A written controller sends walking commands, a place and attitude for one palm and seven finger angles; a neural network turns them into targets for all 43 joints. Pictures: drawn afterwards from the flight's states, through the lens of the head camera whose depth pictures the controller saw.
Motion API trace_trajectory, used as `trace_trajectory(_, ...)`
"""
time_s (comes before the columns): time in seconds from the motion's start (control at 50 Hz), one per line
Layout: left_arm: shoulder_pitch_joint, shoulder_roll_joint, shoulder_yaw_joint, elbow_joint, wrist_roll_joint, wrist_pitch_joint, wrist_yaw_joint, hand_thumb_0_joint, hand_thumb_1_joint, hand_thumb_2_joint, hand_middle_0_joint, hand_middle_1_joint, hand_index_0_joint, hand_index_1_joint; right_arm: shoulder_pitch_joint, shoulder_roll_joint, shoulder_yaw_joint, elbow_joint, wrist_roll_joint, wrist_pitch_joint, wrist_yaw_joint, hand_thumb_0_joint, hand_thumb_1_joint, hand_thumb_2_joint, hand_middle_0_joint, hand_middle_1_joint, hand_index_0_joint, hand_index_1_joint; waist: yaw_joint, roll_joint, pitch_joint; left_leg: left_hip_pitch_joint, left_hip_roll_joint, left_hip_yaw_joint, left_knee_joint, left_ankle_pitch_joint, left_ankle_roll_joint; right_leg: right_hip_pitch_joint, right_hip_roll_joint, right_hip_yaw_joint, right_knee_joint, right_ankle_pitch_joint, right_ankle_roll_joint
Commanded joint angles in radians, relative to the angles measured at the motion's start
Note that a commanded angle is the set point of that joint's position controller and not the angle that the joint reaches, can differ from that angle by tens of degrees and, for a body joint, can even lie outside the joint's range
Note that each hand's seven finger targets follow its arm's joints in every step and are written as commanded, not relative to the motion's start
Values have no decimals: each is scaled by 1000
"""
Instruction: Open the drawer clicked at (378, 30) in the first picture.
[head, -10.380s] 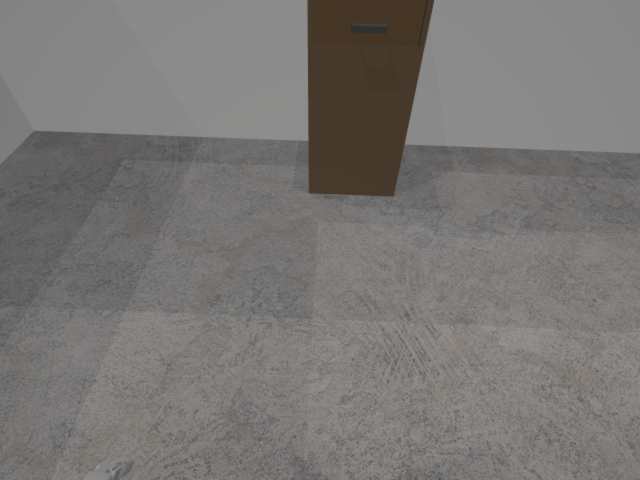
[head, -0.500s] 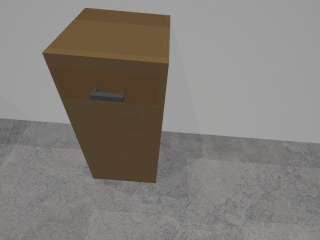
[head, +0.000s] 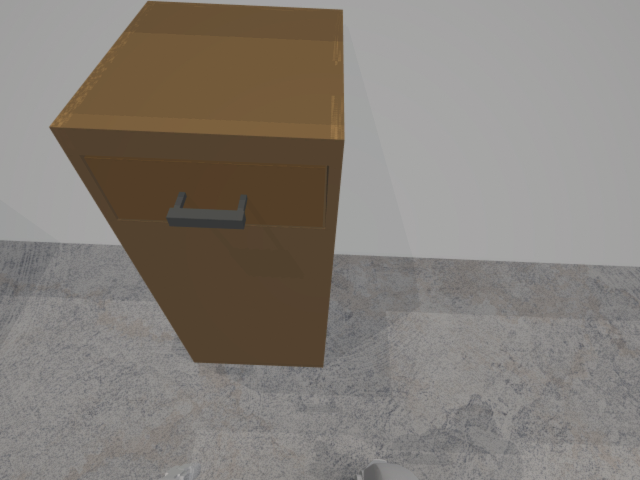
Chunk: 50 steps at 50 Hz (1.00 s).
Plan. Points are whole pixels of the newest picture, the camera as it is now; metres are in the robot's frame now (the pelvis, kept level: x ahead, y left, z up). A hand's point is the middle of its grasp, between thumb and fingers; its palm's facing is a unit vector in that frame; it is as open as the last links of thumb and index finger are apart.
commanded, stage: come to a stop and stand still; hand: left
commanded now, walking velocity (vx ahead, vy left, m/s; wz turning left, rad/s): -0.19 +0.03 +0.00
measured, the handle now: (209, 208) +0.51 +0.18 +0.01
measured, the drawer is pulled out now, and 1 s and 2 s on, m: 0.00 0.00 0.00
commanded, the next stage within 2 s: look again from close up in 0.74 s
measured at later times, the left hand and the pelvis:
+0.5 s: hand out of the picture +0.01 +0.23 -0.18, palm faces +0.01 -0.97 -0.26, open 7.4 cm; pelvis -0.02 +0.04 -0.01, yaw -2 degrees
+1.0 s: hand out of the picture +0.02 +0.22 -0.16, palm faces -0.05 -0.97 -0.23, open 7.3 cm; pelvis +0.00 +0.04 +0.00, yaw -2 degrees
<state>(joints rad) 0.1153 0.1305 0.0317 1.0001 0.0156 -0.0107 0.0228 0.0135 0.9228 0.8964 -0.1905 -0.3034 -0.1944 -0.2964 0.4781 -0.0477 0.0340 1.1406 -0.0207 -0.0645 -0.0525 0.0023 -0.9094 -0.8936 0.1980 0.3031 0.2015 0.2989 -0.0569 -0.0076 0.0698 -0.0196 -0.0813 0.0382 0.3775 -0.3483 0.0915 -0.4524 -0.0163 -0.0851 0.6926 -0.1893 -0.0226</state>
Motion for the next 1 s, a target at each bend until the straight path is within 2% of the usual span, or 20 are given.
trace_trajectory(0.0, 252, 123, 25, 0, 0, -23, 22, 0, 900, 900, -200, -300, -200, -300, 75, -160, -63, -41, 25, 20, -6, 0, -900, -900, 200, 300, 200, 300, 114, 5, -112, -178, 203, -98, 294, 840, -49, 387, -91, 100, -165, 516, -60)
trace_trajectory(0.02, 303, 167, 39, 13, 0, -27, 29, 0, 900, 900, -200, -300, -200, -300, 102, -131, -72, -50, 26, 24, -3, 0, -900, -900, 200, 300, 200, 300, 113, -93, -165, -365, 88, -49, 506, 356, -74, 543, -283, 311, -98, 1000, -176)
trace_trajectory(0.04, 335, 189, 41, 15, -1, -28, 29, 0, 900, 900, -200, -300, -200, -300, 84, -119, -80, -67, 36, 30, -6, 0, -900, -900, 200, 300, 200, 300, 113, -114, -226, -391, 14, -40, 718, -299, -88, 523, -454, 392, -164, 1187, -306)
trace_trajectory(0.06, 283, 169, 35, -3, -1, -29, 33, 0, 900, 900, -200, -300, -200, -300, 29, -107, -76, -78, 31, 45, -6, 0, -900, -900, 200, 300, 200, 300, 96, -100, -186, -376, 58, -114, 772, -323, -80, 391, -439, 385, -222, 1013, -329)
trace_trajectory(0.12, 97, 104, 23, -66, 5, -7, 38, 0, 900, 900, -200, -300, -200, -300, 2, -69, -76, -76, 20, 86, 14, 0, -900, -900, 200, 300, 200, 300, 17, -119, -93, -331, 97, -62, 694, -214, -97, 136, -292, 200, -316, 625, -221)
trace_trajectory(0.2, 115, 146, 52, -88, 18, 9, 32, 0, 900, 900, -200, -300, -200, -300, -34, -64, -82, -100, 8, 90, 30, 0, -900, -900, 200, 300, 200, 300, 42, -94, -99, -283, 88, 4, 511, -113, -108, 72, -255, 221, -351, 238, -188)
trace_trajectory(0.28, 104, 171, 56, -95, 9, 25, 16, 0, 900, 900, -200, -300, -200, -300, 6, -84, -81, -105, 8, 77, 34, 0, -900, -900, 200, 300, 200, 300, 16, -100, -108, -128, 62, 38, 167, 69, -95, 27, -180, 218, -314, -98, -111)
trace_trajectory(0.3, 116, 141, 48, -104, 7, 31, 15, 0, 900, 900, -200, -300, -200, -300, 20, -108, -85, -105, 10, 71, 31, 0, -900, -900, 200, 300, 200, 300, 16, -40, -97, -90, 103, -3, 72, 78, -88, -1, -137, 185, -243, -168, -78)
trace_trajectory(0.32, 182, 192, 28, -77, -3, 20, 50, 0, 900, 900, -200, -300, -200, -300, -141, -245, -113, -193, 13, 85, 28, 0, -900, -900, 200, 300, 200, 300, 48, 205, -173, -196, 156, 60, 171, 22, -110, 160, -146, 173, -221, -79, -45)
trace_trajectory(0.34, 157, 203, 26, -126, 2, 24, 44, 0, 900, 900, -200, -300, -200, -300, -166, -179, -98, -266, -1, 79, 32, 0, -900, -900, 200, 300, 200, 300, 46, 218, -159, -260, 123, 9, 120, -58, -88, 122, -140, 221, -204, -250, -63)
trace_trajectory(0.36, 150, 189, 32, -136, 3, 20, 35, 0, 900, 900, -200, -300, -200, -300, -164, -192, -91, -277, -7, 77, 30, 0, -900, -900, 200, 300, 200, 300, 46, 232, -93, -298, 144, -19, 80, -78, -65, 68, -119, 215, -210, -314, -65)
trace_trajectory(0.4, 148, 172, 8, -123, 12, 45, 20, 0, 900, 900, -200, -300, -200, -300, -214, -230, -91, -306, -9, 73, 44, 0, -900, -900, 200, 300, 200, 300, 49, 383, 41, -437, 257, -211, -135, -295, -16, 45, 6, 23, -39, -233, -11)
trace_trajectory(0.42, 169, 162, 8, -113, 18, 48, 14, 0, 900, 900, -200, -300, -200, -300, -247, -253, -95, -328, -4, 74, 41, 0, -900, -900, 200, 300, 200, 300, 61, 308, 97, -557, 300, -261, -191, -354, 16, 106, 18, 25, 43, -171, -9)
trace_trajectory(0.44, 215, 140, 3, -89, 19, 47, 9, 0, 900, 900, -200, -300, -200, -300, -278, -269, -93, -336, -3, 77, 42, 0, -900, -900, 200, 300, 200, 300, 92, 176, 120, -619, 301, -241, -191, -369, 29, 155, 17, 36, 77, -135, -10)
trace_trajectory(0.48, 275, 110, -3, -70, 16, 38, 2, 0, 900, 900, -200, -300, -200, -300, -280, -288, -90, -342, -3, 79, 43, 0, -900, -900, 200, 300, 200, 300, 110, -27, 103, -601, 267, -179, -129, -320, 15, 206, 11, 54, 3, -95, 1)
trace_trajectory(0.56, 258, 135, -15, -76, 10, 6, 1, 0, 900, 900, -200, -300, -200, -300, -200, -240, -68, -305, 4, 63, 41, 0, -900, -900, 200, 300, 200, 300, 59, 26, 82, -372, 163, -137, -59, -171, -17, 82, -53, 215, -266, -218, -38)
trace_trajectory(0.6, 215, 152, -11, -65, 7, -6, 0, 0, 900, 900, -200, -300, -200, -300, -148, -241, -65, -280, 4, 59, 39, 0, -900, -900, 200, 300, 200, 300, 29, -90, 6, -275, 167, -133, -36, -126, -20, 65, -51, 225, -285, -248, -40)
trace_trajectory(0.64, 210, 144, -16, -61, 3, -9, 1, 0, 900, 900, -200, -300, -200, -300, -131, -253, -63, -260, 4, 52, 40, 0, -900, -900, 200, 300, 200, 300, 26, -124, -20, -231, 164, -120, -31, -89, -21, 66, -63, 226, -307, -254, -36)
trace_trajectory(0.76, 229, 136, -23, -14, 0, -10, 0, 0, 900, 900, -200, -300, -200, -300, -144, -251, -45, -205, 3, 38, 37, 0, -900, -900, 200, 300, 200, 300, 48, 24, -21, -269, 189, -142, -124, -95, -26, 160, -52, 184, -272, -123, -28)
trace_trajectory(0.98, 217, 114, -29, 58, -7, -16, 5, 0, 900, 900, -200, -300, -200, -300, -100, -212, -24, -97, 5, 24, 26, 0, -900, -900, 200, 300, 200, 300, 59, 29, -16, -234, 181, -96, -101, 108, -37, 248, -75, 174, -281, 19, -30)
